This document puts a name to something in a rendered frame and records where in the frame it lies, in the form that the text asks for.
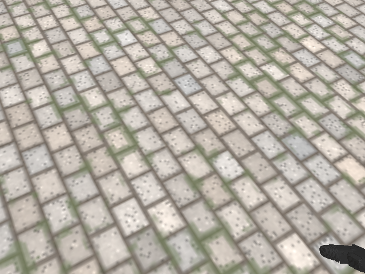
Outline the robot right hand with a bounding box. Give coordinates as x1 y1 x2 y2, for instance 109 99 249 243
319 244 365 273

